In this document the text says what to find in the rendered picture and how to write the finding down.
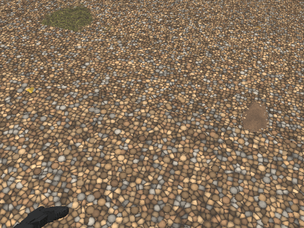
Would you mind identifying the left robot hand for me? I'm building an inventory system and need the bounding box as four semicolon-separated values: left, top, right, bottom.
13;206;69;228

